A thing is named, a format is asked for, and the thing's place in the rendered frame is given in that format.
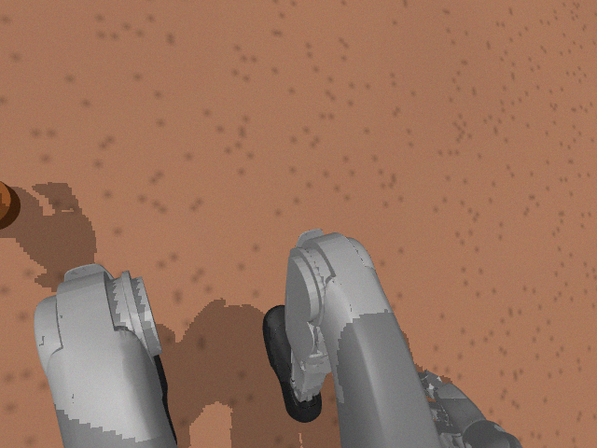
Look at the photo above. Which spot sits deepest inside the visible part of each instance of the left robot foot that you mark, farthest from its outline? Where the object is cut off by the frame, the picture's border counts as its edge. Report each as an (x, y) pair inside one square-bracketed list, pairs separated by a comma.
[(164, 388)]

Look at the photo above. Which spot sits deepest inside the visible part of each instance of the tin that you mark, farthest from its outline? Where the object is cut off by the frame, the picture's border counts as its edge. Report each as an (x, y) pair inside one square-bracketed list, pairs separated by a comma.
[(10, 205)]

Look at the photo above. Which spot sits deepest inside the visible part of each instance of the right robot foot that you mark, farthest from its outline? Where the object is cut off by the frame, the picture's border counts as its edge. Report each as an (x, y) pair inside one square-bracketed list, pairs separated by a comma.
[(279, 354)]

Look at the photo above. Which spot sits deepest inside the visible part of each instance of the right robot hand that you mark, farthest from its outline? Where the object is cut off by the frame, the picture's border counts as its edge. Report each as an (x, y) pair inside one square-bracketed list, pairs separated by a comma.
[(453, 409)]

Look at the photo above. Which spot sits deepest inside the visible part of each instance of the right robot arm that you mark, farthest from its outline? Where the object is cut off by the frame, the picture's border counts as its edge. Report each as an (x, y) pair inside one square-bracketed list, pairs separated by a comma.
[(487, 434)]

